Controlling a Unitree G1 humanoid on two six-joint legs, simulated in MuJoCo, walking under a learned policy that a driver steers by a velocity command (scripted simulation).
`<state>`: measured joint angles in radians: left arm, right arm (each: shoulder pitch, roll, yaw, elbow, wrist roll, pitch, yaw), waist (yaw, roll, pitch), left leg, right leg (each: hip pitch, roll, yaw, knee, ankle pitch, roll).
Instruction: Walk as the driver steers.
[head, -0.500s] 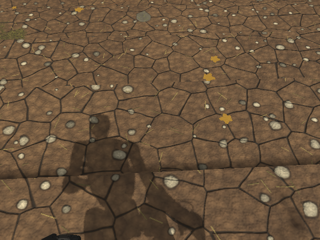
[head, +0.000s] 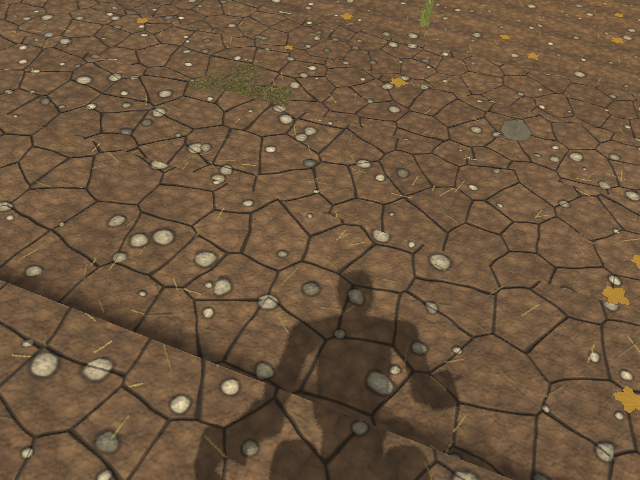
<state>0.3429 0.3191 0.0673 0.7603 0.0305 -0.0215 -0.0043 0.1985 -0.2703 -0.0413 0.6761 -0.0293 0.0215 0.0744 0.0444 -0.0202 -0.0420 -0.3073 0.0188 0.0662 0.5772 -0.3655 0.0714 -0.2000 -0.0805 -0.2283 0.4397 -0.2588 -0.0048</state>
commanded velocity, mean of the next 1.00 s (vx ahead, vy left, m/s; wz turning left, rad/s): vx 0.48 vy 0.00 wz -0.10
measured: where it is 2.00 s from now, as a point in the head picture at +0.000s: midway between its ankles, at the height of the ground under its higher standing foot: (406, 343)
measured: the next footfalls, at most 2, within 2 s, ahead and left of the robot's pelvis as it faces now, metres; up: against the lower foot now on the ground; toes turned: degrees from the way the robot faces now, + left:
left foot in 0.02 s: +0.05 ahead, +0.09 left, +0.00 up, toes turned +3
right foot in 0.48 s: +0.41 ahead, -0.03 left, +0.00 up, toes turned +4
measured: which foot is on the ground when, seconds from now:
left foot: up 0.00-0.00, down 0.02-0.50, up 0.52-0.96, down 0.98-1.00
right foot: down 0.00-0.00, up 0.02-0.46, down 0.48-1.00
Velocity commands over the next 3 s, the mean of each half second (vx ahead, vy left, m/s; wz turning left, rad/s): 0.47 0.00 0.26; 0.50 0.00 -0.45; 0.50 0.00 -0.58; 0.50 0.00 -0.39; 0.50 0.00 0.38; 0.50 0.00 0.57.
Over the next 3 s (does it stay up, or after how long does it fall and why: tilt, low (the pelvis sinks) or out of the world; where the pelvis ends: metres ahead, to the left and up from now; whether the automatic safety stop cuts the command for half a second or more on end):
stays up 1.42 -0.46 -0.25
